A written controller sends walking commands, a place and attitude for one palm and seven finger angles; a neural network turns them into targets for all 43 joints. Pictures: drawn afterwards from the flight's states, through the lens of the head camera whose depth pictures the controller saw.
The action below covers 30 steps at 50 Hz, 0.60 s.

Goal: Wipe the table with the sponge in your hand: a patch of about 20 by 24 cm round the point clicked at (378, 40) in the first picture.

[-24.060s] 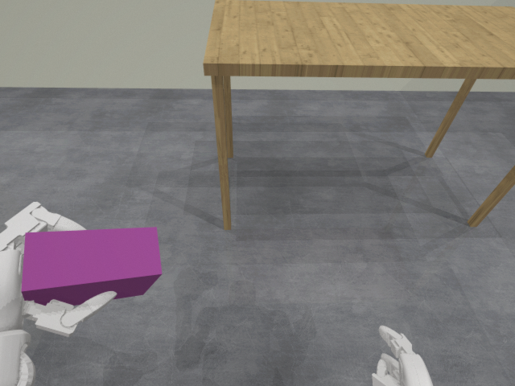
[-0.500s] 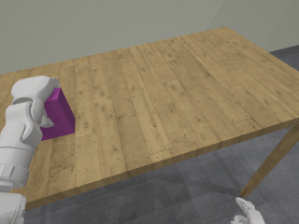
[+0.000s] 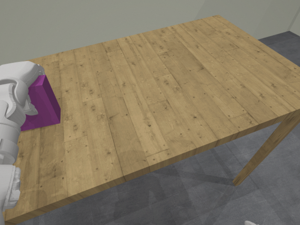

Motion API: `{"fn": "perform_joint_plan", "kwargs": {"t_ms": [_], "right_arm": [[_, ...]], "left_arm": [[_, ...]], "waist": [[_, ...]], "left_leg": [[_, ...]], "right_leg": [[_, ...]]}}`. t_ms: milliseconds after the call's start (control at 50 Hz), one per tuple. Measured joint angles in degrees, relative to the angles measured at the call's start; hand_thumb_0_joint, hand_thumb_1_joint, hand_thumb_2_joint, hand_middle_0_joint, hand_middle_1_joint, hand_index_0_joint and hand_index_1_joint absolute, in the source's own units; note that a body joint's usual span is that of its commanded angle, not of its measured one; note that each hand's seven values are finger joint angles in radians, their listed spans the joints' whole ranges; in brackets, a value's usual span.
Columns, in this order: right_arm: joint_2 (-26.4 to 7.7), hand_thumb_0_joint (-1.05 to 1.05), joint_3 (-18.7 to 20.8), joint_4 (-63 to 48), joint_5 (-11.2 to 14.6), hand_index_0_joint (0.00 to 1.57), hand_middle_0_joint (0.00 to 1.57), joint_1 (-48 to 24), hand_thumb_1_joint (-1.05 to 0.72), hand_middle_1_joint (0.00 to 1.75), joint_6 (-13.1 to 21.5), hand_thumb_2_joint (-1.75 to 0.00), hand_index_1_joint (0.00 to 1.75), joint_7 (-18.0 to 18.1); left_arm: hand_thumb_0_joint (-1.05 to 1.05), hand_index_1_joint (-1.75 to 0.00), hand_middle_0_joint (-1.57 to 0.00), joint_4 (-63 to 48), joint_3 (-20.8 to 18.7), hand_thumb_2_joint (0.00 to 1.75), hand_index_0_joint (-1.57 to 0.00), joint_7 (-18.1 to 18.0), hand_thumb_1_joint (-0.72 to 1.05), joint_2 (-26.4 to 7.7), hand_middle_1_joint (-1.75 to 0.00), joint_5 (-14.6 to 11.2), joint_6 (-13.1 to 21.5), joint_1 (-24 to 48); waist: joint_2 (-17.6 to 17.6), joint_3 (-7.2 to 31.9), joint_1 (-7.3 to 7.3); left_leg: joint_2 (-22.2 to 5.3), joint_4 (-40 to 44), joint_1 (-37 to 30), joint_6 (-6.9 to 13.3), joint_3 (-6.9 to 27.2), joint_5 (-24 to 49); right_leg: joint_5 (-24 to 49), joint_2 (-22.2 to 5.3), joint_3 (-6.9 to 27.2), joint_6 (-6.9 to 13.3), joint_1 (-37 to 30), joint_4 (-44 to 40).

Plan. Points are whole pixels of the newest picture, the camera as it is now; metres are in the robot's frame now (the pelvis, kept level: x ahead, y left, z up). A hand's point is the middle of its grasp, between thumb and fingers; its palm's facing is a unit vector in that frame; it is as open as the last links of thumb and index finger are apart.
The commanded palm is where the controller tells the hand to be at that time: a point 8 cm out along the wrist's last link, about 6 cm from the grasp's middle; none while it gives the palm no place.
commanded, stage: wipe forward along the first lane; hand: left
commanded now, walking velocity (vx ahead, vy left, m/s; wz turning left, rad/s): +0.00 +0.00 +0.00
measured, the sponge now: (36, 109) +0.39 +0.35 +0.11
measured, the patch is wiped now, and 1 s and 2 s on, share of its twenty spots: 0.35 0.35 0.55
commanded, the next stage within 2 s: slide across to the middle lane in 0.08 s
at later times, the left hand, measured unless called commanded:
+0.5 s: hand (38, 84) +0.43 +0.33 +0.16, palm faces -0.02 +0.02 -1.00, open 10.0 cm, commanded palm +0.41 +0.30 +0.22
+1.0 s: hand (61, 78) +0.45 +0.27 +0.16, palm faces +0.01 -0.02 -1.00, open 10.0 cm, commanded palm +0.42 +0.26 +0.22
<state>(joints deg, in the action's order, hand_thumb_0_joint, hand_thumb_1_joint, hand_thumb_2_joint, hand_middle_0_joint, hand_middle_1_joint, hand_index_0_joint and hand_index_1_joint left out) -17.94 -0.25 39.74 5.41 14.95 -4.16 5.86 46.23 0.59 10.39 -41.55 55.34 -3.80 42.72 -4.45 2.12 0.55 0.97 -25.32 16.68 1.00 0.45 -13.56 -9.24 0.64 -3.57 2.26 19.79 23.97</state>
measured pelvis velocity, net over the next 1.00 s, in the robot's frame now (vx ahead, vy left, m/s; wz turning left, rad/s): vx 0.04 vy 0.02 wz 0.03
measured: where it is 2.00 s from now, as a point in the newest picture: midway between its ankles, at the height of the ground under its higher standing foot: outside the picture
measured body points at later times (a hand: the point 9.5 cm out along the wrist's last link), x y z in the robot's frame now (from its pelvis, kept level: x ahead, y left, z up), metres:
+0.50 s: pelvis +0.02 +0.02 +0.00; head +0.05 +0.00 +0.45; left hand +0.43 +0.32 +0.22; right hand +0.17 -0.23 -0.12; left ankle -0.01 +0.11 -0.74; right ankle +0.03 -0.10 -0.74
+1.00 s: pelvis +0.04 +0.02 +0.00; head +0.07 -0.01 +0.45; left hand +0.45 +0.27 +0.22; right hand +0.25 -0.19 -0.11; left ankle -0.01 +0.11 -0.74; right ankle +0.03 -0.10 -0.74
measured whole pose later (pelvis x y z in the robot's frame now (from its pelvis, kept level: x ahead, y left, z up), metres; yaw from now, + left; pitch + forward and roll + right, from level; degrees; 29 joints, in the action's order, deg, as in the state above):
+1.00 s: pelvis +0.04 +0.02 +0.00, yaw +2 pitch +5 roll +0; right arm -15.3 -3.0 38.5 4.1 5.7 -2.8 1.9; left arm 26.8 14.6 7.8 -25.8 54.3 -26.6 42.7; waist -4.8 3.3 4.2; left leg 3.1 -21.2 11.2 2.6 1.6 -14.8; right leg -11.8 -1.4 -4.3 0.3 14.4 21.3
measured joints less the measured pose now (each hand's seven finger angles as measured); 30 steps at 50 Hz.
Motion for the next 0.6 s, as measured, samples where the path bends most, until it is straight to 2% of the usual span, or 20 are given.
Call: {"fn": "perform_joint_plan", "kwargs": {"t_ms": [220,320,420,600], "right_arm": [[0.2,0.01,0.3,1.1,0.1,0.21,0.21,0.3,-0.91,0.30,-0.7,-0.90,0.30,-0.6],[0.7,0.01,0.5,0.6,0.2,0.21,0.21,-0.1,-0.91,0.30,-0.2,-0.90,0.30,-0.8],[1.1,0.01,0.1,0.8,0.5,0.21,0.21,-1.3,-0.91,0.30,0.5,-0.90,0.30,-1.2],[2.1,0.01,-1.2,-0.4,-0.1,0.20,0.20,-5.8,-0.91,0.30,2.3,-0.90,0.30,-2.4]], "left_arm": [[0.01,-1.32,-0.77,1.9,0.7,1.08,-0.78,-1.7,-0.54,0.6,-1.31,0.1,0.6,2.0],[0.01,-1.32,-0.76,-0.8,3.0,1.08,-0.78,-2.5,-0.54,1.7,-1.31,0.3,-0.6,1.5],[0.01,-1.33,-0.76,-5.4,5.0,1.08,-0.78,-4.3,-0.53,4.2,-1.32,-2.0,-3.9,0.3],[0.01,-1.33,-0.75,-13.2,9.4,1.08,-0.77,-4.5,-0.53,10.0,-1.33,-2.5,-11.9,0.0]], "waist": [[0.2,0.7,0.42],[0.3,0.8,0.85],[0.4,0.7,1.64],[0.4,0.6,2.72]], "left_leg": [[0.6,1.3,0.2,0.7,-0.2,0.2],[0.9,2.2,-0.7,1.0,-0.1,0.4],[1.4,3.0,-2.3,1.4,0.3,0.3],[2.3,3.9,-4.2,1.9,0.8,0.0]], "right_leg": [[0.3,-0.5,0.3,-0.7,0.1,-1.4],[0.4,-0.8,0.2,-1.0,-0.8,-2.3],[0.1,-1.3,0.0,-1.5,-2.6,-3.0],[-0.8,-2.2,-0.4,-1.8,-4.4,-3.2]]}}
